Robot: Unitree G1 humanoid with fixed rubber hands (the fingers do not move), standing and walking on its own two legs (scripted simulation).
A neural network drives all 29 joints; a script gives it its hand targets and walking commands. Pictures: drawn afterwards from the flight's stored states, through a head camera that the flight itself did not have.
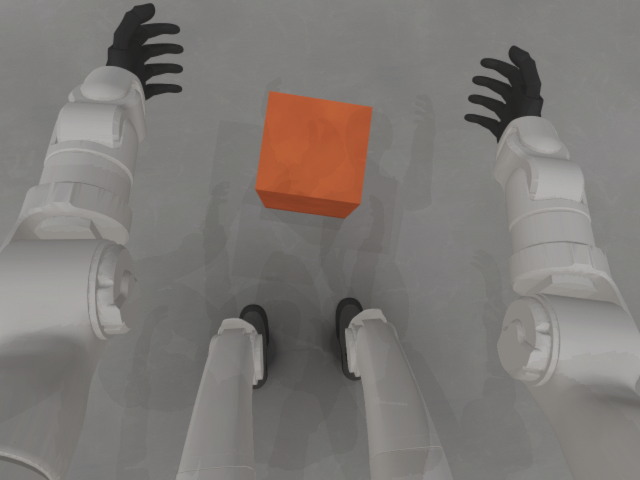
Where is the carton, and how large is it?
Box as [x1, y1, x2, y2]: [255, 91, 372, 218]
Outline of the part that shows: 269,91 255,189 265,207 344,218 360,203 372,107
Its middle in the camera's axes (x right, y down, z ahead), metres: -0.02 -0.17 +0.89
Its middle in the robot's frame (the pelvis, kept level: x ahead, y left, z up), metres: +0.56 -0.04 -0.54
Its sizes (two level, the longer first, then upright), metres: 0.210 0.200 0.250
